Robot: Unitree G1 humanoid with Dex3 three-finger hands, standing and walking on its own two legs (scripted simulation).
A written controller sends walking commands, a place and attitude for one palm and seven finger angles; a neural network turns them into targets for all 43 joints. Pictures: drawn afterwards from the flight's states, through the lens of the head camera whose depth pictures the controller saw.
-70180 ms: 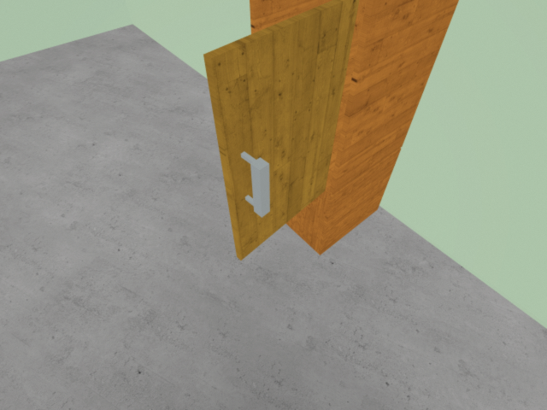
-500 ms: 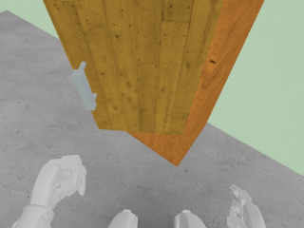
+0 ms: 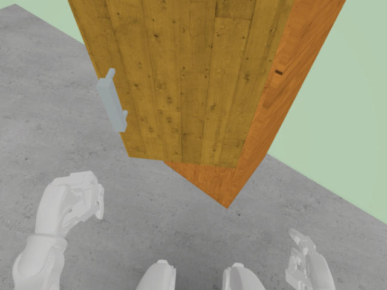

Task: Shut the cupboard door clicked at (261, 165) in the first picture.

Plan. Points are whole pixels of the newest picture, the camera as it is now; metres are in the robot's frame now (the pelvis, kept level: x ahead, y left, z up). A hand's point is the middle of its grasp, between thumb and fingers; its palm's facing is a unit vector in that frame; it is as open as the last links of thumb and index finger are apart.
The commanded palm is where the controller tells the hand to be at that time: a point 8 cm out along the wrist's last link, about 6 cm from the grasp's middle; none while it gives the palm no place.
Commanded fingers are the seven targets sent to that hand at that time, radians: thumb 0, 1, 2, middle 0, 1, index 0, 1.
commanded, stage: bring the fist close to the handle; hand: left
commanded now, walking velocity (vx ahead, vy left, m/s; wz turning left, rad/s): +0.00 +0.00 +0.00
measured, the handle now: (116, 101) +0.51 +0.23 +0.06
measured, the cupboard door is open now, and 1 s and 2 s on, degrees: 32 32 25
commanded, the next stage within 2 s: push the door shut along its arc in 1.18 s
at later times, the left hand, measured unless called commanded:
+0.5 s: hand (112, 163) +0.34 +0.19 +0.06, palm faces -0.08 -1.00 -0.02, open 3.1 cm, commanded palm +0.33 +0.25 +0.06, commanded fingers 0.00 0.90 0.90 -1.30 -1.50 -1.30 -1.50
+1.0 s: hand (119, 136) +0.41 +0.19 +0.06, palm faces -0.07 -1.00 -0.04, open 3.1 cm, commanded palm +0.38 +0.25 +0.06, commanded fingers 0.00 0.90 0.90 -1.30 -1.50 -1.30 -1.50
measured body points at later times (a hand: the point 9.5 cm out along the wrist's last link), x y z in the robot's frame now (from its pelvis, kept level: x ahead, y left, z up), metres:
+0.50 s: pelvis +0.00 +0.01 +0.01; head +0.09 +0.02 +0.45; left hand +0.34 +0.24 +0.06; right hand +0.14 -0.24 -0.08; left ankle +0.02 +0.11 -0.64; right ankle +0.04 -0.10 -0.64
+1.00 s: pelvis +0.00 +0.01 +0.01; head +0.10 +0.01 +0.45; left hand +0.41 +0.24 +0.07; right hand +0.09 -0.26 -0.10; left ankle +0.02 +0.11 -0.64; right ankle +0.04 -0.10 -0.64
